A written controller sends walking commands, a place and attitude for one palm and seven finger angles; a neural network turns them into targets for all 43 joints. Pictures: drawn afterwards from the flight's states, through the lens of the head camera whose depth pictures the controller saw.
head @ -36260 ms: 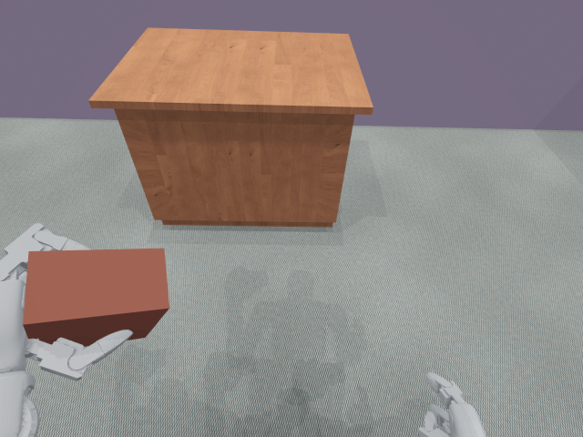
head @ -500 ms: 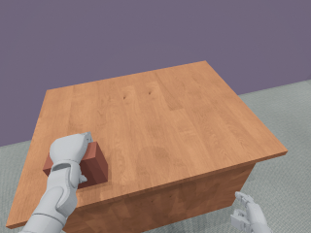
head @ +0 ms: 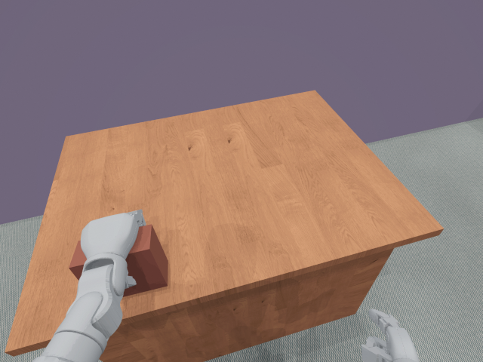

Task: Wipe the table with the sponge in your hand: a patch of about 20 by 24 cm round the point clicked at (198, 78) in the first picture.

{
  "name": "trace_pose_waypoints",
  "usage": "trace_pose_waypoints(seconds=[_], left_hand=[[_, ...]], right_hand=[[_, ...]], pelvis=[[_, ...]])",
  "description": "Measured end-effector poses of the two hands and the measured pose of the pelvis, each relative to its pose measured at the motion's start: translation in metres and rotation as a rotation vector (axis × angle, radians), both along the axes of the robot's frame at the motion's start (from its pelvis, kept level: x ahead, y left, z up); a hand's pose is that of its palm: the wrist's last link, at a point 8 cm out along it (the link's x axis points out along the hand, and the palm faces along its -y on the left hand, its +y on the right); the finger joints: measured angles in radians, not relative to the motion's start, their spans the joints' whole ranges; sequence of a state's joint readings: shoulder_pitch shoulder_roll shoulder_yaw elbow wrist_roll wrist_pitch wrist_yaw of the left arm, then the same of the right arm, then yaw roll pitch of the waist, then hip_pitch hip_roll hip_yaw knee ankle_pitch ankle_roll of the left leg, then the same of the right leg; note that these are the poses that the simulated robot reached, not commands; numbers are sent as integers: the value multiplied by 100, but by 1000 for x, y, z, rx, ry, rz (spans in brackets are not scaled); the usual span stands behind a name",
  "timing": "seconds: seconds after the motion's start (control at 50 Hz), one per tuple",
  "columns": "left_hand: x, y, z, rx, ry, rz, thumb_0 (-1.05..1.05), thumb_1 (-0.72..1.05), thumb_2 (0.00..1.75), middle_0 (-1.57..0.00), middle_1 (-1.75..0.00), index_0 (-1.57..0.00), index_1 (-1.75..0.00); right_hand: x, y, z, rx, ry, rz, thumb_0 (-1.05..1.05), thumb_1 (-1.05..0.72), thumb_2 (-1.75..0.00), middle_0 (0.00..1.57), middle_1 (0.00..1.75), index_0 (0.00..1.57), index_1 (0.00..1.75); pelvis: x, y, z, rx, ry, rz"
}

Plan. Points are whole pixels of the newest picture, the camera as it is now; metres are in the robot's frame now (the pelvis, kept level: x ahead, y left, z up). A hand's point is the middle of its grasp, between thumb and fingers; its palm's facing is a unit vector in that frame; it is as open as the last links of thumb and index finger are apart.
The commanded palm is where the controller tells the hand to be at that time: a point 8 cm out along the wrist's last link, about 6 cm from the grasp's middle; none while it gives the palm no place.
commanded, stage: lower the sponge onto the table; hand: left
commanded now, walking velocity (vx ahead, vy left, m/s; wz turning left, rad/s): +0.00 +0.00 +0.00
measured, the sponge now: (127, 269) +0.27 +0.27 -0.02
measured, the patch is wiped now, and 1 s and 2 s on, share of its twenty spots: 0.00 0.20 0.20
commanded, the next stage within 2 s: wipe forward along the first lane in 0.50 s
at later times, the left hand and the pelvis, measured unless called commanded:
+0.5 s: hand (126, 254) +0.29 +0.26 +0.01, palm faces -0.08 -0.06 -1.00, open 10.4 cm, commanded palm +0.27 +0.26 +0.06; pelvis +0.00 +0.00 +0.00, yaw +0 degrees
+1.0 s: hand (128, 234) +0.33 +0.28 +0.00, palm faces -0.10 -0.02 -0.99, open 10.4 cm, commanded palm +0.32 +0.28 +0.04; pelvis +0.00 -0.01 -0.01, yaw +1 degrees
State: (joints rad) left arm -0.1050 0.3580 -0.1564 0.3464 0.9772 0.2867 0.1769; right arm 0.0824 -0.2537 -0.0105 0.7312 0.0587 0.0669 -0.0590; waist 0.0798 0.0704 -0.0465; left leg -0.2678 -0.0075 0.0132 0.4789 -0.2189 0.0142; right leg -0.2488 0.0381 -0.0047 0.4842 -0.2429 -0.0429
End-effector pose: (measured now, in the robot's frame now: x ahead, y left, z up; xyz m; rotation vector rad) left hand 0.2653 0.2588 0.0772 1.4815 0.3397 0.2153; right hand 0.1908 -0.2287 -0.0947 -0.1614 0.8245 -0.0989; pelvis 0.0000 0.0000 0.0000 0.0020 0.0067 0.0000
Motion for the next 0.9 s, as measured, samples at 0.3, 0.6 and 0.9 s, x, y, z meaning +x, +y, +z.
trace_pose_waypoints(seconds=[0.3,0.6,0.9], left_hand=[[0,-2,-12,-1,7,1,-1,-53,104,-70,-131,-72,-132],[10,3,-16,25,26,26,-1,-53,104,-70,-131,-72,-132],[36,8,-16,57,32,25,0,-53,104,-70,-131,-72,-132]], right_hand=[[-1,2,-2,5,8,-1,1,-90,-90,20,30,21,29],[-2,-3,-5,0,25,-9,1,-90,-90,20,30,21,29],[-27,-16,-20,-18,110,-40,1,-90,-90,20,30,21,29]], pelvis=[[1,3,-2,-2,14,0],[1,-1,-4,-2,31,6],[-3,-5,-8,-4,74,16]])
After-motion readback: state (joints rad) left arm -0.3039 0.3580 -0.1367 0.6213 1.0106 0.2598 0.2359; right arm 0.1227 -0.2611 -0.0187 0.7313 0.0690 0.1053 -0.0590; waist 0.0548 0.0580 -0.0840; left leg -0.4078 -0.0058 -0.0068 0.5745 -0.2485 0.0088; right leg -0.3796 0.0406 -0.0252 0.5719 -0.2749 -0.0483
